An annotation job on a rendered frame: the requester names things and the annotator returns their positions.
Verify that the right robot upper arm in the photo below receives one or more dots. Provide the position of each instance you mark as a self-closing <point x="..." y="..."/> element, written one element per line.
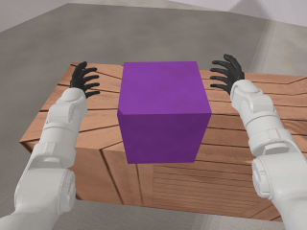
<point x="282" y="179"/>

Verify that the right robot forearm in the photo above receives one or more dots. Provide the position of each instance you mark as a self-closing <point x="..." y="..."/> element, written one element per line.
<point x="266" y="133"/>

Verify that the pedestal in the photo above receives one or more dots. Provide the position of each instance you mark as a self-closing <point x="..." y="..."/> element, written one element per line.
<point x="219" y="181"/>

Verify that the left robot upper arm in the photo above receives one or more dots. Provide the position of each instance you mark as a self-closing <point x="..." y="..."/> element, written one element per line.
<point x="43" y="195"/>

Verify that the left robot hand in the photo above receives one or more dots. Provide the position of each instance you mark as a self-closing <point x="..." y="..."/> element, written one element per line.
<point x="78" y="79"/>

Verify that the left robot forearm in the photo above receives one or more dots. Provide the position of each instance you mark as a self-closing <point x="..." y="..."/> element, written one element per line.
<point x="56" y="146"/>

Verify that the carton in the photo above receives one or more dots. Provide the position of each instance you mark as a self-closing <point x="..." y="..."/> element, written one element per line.
<point x="163" y="111"/>

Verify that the right robot hand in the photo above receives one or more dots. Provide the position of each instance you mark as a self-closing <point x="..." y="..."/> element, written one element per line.
<point x="234" y="73"/>

